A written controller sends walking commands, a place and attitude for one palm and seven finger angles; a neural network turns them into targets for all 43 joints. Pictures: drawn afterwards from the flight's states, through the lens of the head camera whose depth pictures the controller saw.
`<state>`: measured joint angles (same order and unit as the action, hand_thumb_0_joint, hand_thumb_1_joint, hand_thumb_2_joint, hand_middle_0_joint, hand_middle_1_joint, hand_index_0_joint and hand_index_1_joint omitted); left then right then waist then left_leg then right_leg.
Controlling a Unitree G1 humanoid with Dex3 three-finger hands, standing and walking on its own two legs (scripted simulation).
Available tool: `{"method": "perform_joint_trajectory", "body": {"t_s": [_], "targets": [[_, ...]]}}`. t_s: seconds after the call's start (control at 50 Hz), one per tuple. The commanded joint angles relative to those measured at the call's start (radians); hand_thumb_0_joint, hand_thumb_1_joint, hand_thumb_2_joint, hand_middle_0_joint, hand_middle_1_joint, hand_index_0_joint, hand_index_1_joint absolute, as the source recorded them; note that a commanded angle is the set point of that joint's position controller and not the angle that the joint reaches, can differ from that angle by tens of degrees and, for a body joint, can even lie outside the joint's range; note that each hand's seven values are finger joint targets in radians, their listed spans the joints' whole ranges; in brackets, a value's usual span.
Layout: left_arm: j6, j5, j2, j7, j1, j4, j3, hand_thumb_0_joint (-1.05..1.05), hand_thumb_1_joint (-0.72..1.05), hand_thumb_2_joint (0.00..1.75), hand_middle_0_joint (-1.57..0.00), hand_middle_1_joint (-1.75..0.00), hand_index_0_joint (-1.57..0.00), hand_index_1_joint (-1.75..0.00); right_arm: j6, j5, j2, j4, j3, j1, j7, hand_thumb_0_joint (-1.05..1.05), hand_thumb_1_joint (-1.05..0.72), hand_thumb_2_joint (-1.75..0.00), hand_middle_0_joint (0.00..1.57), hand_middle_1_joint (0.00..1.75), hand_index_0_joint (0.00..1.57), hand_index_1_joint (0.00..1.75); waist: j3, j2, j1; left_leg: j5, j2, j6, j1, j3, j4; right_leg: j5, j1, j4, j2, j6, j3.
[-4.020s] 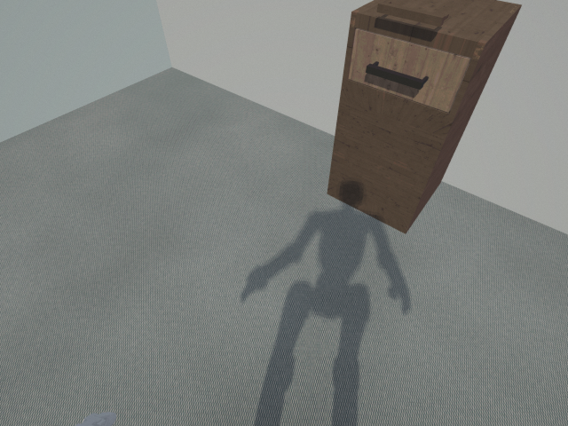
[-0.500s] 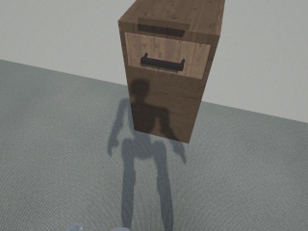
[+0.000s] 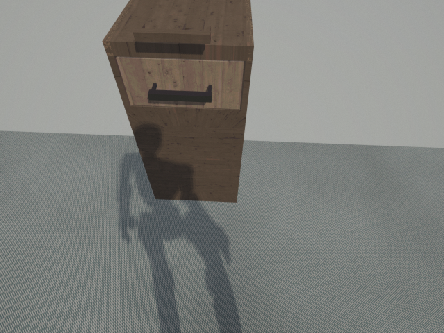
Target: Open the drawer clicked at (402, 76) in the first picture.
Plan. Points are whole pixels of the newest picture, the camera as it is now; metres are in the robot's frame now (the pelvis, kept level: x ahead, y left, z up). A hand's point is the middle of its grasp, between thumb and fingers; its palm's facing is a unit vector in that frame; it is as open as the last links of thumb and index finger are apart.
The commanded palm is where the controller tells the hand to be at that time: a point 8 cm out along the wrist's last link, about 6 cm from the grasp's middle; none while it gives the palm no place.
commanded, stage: take the last steps up to it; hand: left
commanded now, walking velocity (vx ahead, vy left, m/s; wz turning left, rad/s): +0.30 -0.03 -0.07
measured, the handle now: (181, 91) +0.80 +0.15 -0.05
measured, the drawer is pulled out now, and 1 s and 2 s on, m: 0.00 0.00 0.00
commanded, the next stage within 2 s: come to a stop and stand still in 0.74 s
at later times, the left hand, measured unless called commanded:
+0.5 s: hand out of the picture +0.07 +0.20 -0.19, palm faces +0.02 -0.99 -0.14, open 7.4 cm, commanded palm none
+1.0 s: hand (166, 233) +0.37 +0.15 -0.16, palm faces +0.00 -0.97 -0.24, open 7.2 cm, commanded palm none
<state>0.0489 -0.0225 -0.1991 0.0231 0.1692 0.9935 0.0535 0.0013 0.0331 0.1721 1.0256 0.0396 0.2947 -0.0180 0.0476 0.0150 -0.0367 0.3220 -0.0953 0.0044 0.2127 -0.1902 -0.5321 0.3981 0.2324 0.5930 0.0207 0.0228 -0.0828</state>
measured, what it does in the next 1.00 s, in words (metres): walks ahead: right foot, then left foot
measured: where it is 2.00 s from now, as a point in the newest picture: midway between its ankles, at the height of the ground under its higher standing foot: (226, 324)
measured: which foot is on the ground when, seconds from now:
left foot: down 0.00-0.02, up 0.04-0.38, down 0.40-0.84, up 0.86-1.00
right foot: up 0.00-0.00, down 0.02-0.42, up 0.44-0.82, down 0.84-1.00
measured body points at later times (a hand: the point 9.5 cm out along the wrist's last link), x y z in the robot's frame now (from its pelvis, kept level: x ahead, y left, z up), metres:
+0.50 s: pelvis +0.13 +0.03 -0.01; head +0.15 +0.05 +0.44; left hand +0.07 +0.25 -0.18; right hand +0.18 -0.21 -0.15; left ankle +0.18 +0.13 -0.74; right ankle +0.00 -0.10 -0.67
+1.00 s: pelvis +0.28 -0.03 +0.00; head +0.31 -0.05 +0.45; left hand +0.36 +0.20 -0.14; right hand +0.27 -0.25 -0.17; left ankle +0.25 +0.10 -0.69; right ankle +0.30 -0.12 -0.74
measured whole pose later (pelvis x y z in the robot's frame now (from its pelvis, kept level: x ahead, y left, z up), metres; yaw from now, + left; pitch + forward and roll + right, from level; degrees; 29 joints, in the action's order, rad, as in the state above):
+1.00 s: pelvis +0.28 -0.03 +0.00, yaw -2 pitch +0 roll +1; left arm -0.04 -0.02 -0.14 -0.04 0.17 1.03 0.04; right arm 0.01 0.01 0.16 1.11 0.04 0.27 -0.03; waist 0.05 0.04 -0.01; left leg 0.49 -0.05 -0.02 0.34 -0.07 -0.89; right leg 0.25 0.27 0.52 0.04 -0.05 -0.16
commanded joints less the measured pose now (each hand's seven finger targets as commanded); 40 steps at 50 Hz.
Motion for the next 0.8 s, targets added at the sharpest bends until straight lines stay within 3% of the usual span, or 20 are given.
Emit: {"method": "perform_joint_trajectory", "body": {"t_s": [0.0, 0.02, 0.04, 0.06, 0.1, 0.14, 0.24, 0.3, 0.34, 0.36, 0.38, 0.4, 0.42, 0.46, 0.5, 0.54, 0.6, 0.72, 0.76, 0.78], "targets": [[-0.059, -0.008, -0.203, -0.023, 0.21, 0.015, 0.043, 0.0, 0.9, 0.9, -0.2, -0.3, -0.2, -0.3, -0.025, -0.022, 0.067, -0.073, 0.006, -0.02, 0.001, 0.0, -0.9, -0.9, 0.2, 0.3, 0.2, 0.3, -0.067, -0.306, 0.109, 0.257, -0.004, -0.037, 0.438, -0.011, -0.288, -0.081, -0.431, -0.379, 0.334, -0.177, 0.425], [-0.058, 0.007, -0.213, -0.033, 0.275, 0.028, 0.041, 0.0, 0.9, 0.9, -0.2, -0.3, -0.2, -0.3, -0.015, -0.008, 0.118, -0.106, 0.014, -0.126, 0.003, 0.0, -0.9, -0.9, 0.2, 0.3, 0.2, 0.3, -0.02, -0.225, 0.154, 0.294, -0.006, -0.031, 0.492, 0.111, -0.426, -0.021, -0.315, -0.408, 0.39, -0.244, 0.49], [-0.066, 0.004, -0.192, -0.038, 0.25, 0.04, 0.042, 0.0, 0.9, 0.9, -0.2, -0.3, -0.2, -0.3, -0.011, -0.006, 0.106, -0.098, 0.017, -0.146, 0.009, 0.0, -0.9, -0.9, 0.2, 0.3, 0.2, 0.3, 0.03, -0.253, 0.133, 0.228, -0.021, -0.025, 0.522, 0.146, -0.499, 0.043, -0.262, -0.432, 0.355, -0.249, 0.486], [-0.07, 0.004, -0.144, -0.041, 0.221, 0.041, 0.03, 0.0, 0.9, 0.9, -0.2, -0.3, -0.2, -0.3, -0.012, -0.004, 0.113, -0.083, 0.022, -0.137, 0.015, 0.0, -0.9, -0.9, 0.2, 0.3, 0.2, 0.3, 0.075, -0.204, 0.11, 0.166, -0.039, -0.023, 0.529, 0.156, -0.535, 0.07, -0.222, -0.435, 0.332, -0.241, 0.433], [-0.085, 0.0, -0.105, -0.041, 0.151, 0.026, 0.014, 0.0, 0.9, 0.9, -0.2, -0.3, -0.2, -0.3, -0.012, 0.0, 0.09, -0.043, 0.026, -0.072, 0.025, 0.0, -0.9, -0.9, 0.2, 0.3, 0.2, 0.3, 0.093, -0.122, 0.047, 0.055, -0.053, -0.043, 0.463, 0.132, -0.52, -0.078, -0.145, -0.41, 0.268, -0.203, 0.263], [-0.101, -0.001, -0.092, -0.039, 0.154, 0.034, 0.009, 0.0, 0.9, 0.9, -0.2, -0.3, -0.2, -0.3, -0.009, -0.002, 0.069, -0.033, 0.026, -0.056, 0.03, 0.0, -0.9, -0.9, 0.2, 0.3, 0.2, 0.3, 0.1, -0.128, 0.033, 0.004, -0.047, -0.054, 0.409, 0.11, -0.471, -0.197, -0.094, -0.412, 0.245, -0.193, 0.201], [-0.112, -0.002, -0.116, -0.038, 0.193, 0.075, 0.007, 0.0, 0.9, 0.9, -0.2, -0.3, -0.2, -0.3, -0.018, -0.01, 0.058, -0.055, 0.024, -0.106, 0.043, 0.0, -0.9, -0.9, 0.2, 0.3, 0.2, 0.3, 0.102, -0.148, 0.037, -0.059, -0.041, -0.043, 0.357, 0.09, -0.301, -0.254, -0.096, -0.404, 0.241, -0.19, 0.167], [-0.109, -0.006, -0.132, -0.037, 0.203, 0.092, 0.015, 0.0, 0.9, 0.9, -0.2, -0.3, -0.2, -0.3, -0.034, -0.014, 0.056, -0.062, 0.023, -0.115, 0.047, 0.0, -0.9, -0.9, 0.2, 0.3, 0.2, 0.3, 0.088, -0.153, 0.037, -0.049, -0.013, -0.016, 0.233, 0.069, -0.175, -0.244, -0.079, -0.359, 0.234, -0.175, 0.155], [-0.105, 0.001, -0.131, -0.034, 0.204, 0.105, 0.017, 0.0, 0.9, 0.9, -0.2, -0.3, -0.2, -0.3, -0.047, -0.007, 0.073, -0.026, 0.025, -0.019, 0.036, 0.0, -0.9, -0.9, 0.2, 0.3, 0.2, 0.3, 0.041, -0.087, -0.009, -0.097, 0.04, -0.008, 0.046, 0.018, -0.046, -0.343, -0.059, -0.211, 0.188, -0.147, 0.109], [-0.101, 0.004, -0.109, -0.031, 0.209, 0.103, 0.013, 0.0, 0.9, 0.9, -0.2, -0.3, -0.2, -0.3, -0.053, -0.004, 0.109, 0.011, 0.033, 0.099, 0.027, 0.0, -0.9, -0.9, 0.2, 0.3, 0.2, 0.3, -0.014, -0.013, -0.054, -0.102, 0.04, 0.007, -0.135, 0.042, 0.003, -0.377, 0.014, -0.036, 0.137, -0.126, 0.072], [-0.099, 0.012, -0.053, -0.025, 0.233, 0.086, 0.009, 0.0, 0.9, 0.9, -0.2, -0.3, -0.2, -0.3, -0.063, 0.011, 0.204, 0.043, 0.055, 0.236, 0.013, 0.0, -0.9, -0.9, 0.2, 0.3, 0.2, 0.3, -0.111, 0.201, -0.094, -0.044, -0.169, 0.077, -0.313, 0.324, 0.109, -0.19, 0.167, 0.246, 0.037, -0.073, -0.005], [-0.1, 0.017, -0.027, -0.017, 0.226, 0.048, 0.001, 0.0, 0.9, 0.9, -0.2, -0.3, -0.2, -0.3, -0.056, 0.006, 0.286, 0.056, 0.065, 0.319, 0.005, 0.0, -0.9, -0.9, 0.2, 0.3, 0.2, 0.3, -0.154, 0.346, -0.097, 0.012, -0.369, 0.173, -0.36, 0.641, 0.275, 0.18, 0.317, 0.525, -0.054, -0.052, -0.018], [-0.096, 0.007, -0.042, -0.023, 0.182, 0.043, 0.005, 0.0, 0.9, 0.9, -0.2, -0.3, -0.2, -0.3, -0.049, -0.002, 0.265, 0.058, 0.061, 0.262, -0.004, 0.0, -0.9, -0.9, 0.2, 0.3, 0.2, 0.3, -0.137, 0.269, -0.088, 0.184, -0.384, 0.184, -0.27, 0.665, 0.337, 0.163, 0.354, 0.668, -0.007, -0.071, 0.079], [-0.097, 0.003, -0.033, -0.007, 0.109, 0.04, 0.006, 0.0, 0.9, 0.9, -0.2, -0.3, -0.2, -0.3, -0.06, -0.007, 0.159, 0.014, 0.037, 0.108, -0.007, 0.0, -0.9, -0.9, 0.2, 0.3, 0.2, 0.3, 0.013, 0.083, -0.039, 0.179, -0.323, 0.17, -0.087, 0.52, 0.356, -0.011, 0.399, 0.693, 0.08, -0.068, 0.093], [-0.082, -0.007, 0.0, -0.004, 0.152, 0.057, 0.007, 0.0, 0.9, 0.9, -0.2, -0.3, -0.2, -0.3, -0.075, -0.007, 0.101, 0.012, 0.018, 0.051, -0.01, 0.0, -0.9, -0.9, 0.2, 0.3, 0.2, 0.3, 0.043, 0.077, 0.019, -0.007, -0.255, 0.131, 0.016, 0.34, 0.364, -0.073, 0.32, 0.605, 0.103, -0.047, 0.082], [-0.065, -0.006, 0.017, -0.006, 0.188, 0.066, 0.006, 0.0, 0.9, 0.9, -0.2, -0.3, -0.2, -0.3, -0.078, -0.011, 0.091, 0.012, 0.017, 0.032, -0.01, 0.0, -0.9, -0.9, 0.2, 0.3, 0.2, 0.3, 0.025, 0.098, 0.039, -0.113, -0.212, 0.131, 0.045, 0.229, 0.359, -0.09, 0.258, 0.494, 0.105, -0.031, 0.055], [-0.057, -0.004, 0.025, -0.007, 0.155, 0.043, 0.006, 0.0, 0.9, 0.9, -0.2, -0.3, -0.2, -0.3, -0.075, -0.012, 0.102, 0.019, 0.021, 0.043, -0.007, 0.0, -0.9, -0.9, 0.2, 0.3, 0.2, 0.3, 0.037, 0.084, 0.045, -0.16, -0.201, 0.142, 0.031, 0.182, 0.371, -0.123, 0.251, 0.351, 0.108, -0.013, 0.029], [-0.067, -0.004, 0.012, -0.003, 0.049, -0.005, 0.009, 0.0, 0.9, 0.9, -0.2, -0.3, -0.2, -0.3, -0.053, -0.001, 0.123, 0.037, 0.039, 0.064, -0.001, 0.0, -0.9, -0.9, 0.2, 0.3, 0.2, 0.3, 0.04, 0.093, 0.019, -0.143, -0.209, 0.144, -0.015, 0.165, 0.294, -0.121, 0.16, 0.079, 0.068, -0.016, -0.029], [-0.077, -0.005, -0.006, -0.006, 0.109, 0.017, 0.012, 0.0, 0.9, 0.9, -0.2, -0.3, -0.2, -0.3, -0.046, -0.004, 0.115, 0.044, 0.038, 0.061, 0.001, 0.0, -0.9, -0.9, 0.2, 0.3, 0.2, 0.3, 0.014, 0.045, 0.049, -0.132, -0.173, 0.104, 0.007, 0.135, 0.185, -0.207, 0.021, -0.052, 0.028, -0.022, -0.069], [-0.086, -0.007, -0.033, -0.01, 0.168, 0.039, 0.019, 0.0, 0.9, 0.9, -0.2, -0.3, -0.2, -0.3, -0.045, -0.007, 0.099, 0.047, 0.032, 0.066, 0.002, 0.0, -0.9, -0.9, 0.2, 0.3, 0.2, 0.3, -0.013, -0.011, 0.076, -0.116, -0.128, 0.072, 0.048, 0.098, 0.085, -0.222, -0.094, -0.122, 0.035, -0.035, -0.043]]}}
